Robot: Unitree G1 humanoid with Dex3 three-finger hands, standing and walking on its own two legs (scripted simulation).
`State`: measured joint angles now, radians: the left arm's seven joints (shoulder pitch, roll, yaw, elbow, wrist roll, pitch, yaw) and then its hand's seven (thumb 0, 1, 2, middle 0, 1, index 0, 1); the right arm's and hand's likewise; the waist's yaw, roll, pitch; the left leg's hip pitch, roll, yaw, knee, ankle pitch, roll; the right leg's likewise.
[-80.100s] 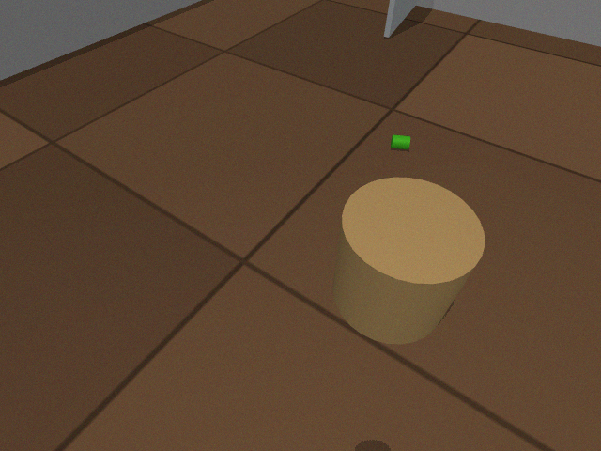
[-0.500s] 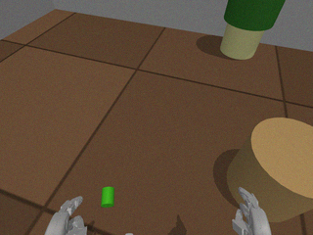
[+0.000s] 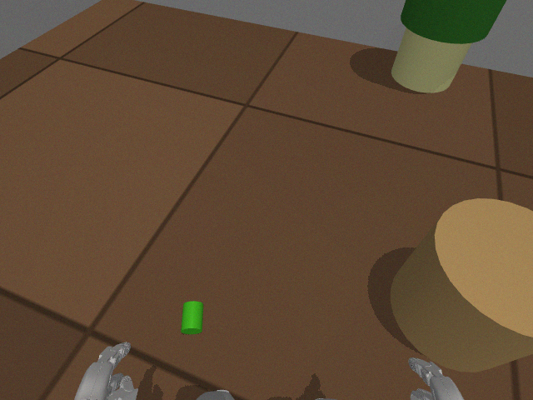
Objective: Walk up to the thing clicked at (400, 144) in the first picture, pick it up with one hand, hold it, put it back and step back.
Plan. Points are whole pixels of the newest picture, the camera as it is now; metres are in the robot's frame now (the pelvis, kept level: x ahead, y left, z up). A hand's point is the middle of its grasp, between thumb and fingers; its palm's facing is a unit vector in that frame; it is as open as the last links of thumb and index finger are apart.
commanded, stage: stand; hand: left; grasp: from above
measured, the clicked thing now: (192, 317) +0.45 +0.28 -0.71
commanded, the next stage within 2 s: none
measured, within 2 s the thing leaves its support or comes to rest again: neither
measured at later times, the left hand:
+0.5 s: hand out of the picture +0.04 +0.24 -0.13, palm faces +0.01 -0.95 -0.32, open 7.4 cm
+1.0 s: hand out of the picture +0.04 +0.24 -0.12, palm faces -0.01 -0.94 -0.33, open 7.4 cm
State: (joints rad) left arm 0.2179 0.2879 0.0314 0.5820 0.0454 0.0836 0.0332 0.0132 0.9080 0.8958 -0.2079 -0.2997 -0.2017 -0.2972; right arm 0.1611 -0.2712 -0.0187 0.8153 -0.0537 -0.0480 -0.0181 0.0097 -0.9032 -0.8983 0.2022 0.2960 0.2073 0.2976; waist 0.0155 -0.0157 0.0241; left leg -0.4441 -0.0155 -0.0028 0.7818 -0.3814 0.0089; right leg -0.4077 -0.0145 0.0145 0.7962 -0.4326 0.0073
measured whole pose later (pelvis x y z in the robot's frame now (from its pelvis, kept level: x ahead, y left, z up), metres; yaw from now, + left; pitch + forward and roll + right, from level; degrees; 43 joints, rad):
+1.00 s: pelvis -0.01 +0.00 +0.04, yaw -1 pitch -3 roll +0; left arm 0.16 0.29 0.02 1.14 0.03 0.00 0.02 0.01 0.91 0.90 -0.21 -0.30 -0.20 -0.30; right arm 0.14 -0.31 -0.03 1.14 -0.02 0.00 -0.01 0.00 -0.91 -0.90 0.20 0.30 0.20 0.30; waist 0.00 0.01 0.05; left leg -0.14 0.00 0.00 0.35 -0.16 0.00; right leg -0.11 -0.01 0.02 0.36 -0.20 0.01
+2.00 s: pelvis +0.01 -0.01 +0.04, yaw -1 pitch -2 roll +0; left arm 0.11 0.32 0.02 1.15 0.02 -0.01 0.01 0.01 0.91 0.90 -0.21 -0.30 -0.20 -0.30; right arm 0.11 -0.33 -0.01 1.15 -0.01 -0.01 0.00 0.00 -0.91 -0.90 0.20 0.30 0.20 0.30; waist -0.01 0.01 0.05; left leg -0.10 0.01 0.01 0.31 -0.17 -0.01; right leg -0.08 0.01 0.03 0.32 -0.20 -0.01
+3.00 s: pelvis -0.13 +0.01 +0.01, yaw -8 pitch -2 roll +0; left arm 0.19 0.39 0.08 0.89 0.02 0.06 0.00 0.01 0.91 0.90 -0.21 -0.30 -0.20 -0.30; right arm 0.06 -0.36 -0.04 0.87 -0.03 0.03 0.00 0.00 -0.90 -0.90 0.20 0.30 0.21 0.30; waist 0.00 -0.03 0.18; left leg -0.43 0.06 0.09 0.57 -0.11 0.02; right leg -0.26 0.02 0.09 0.78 -0.47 0.02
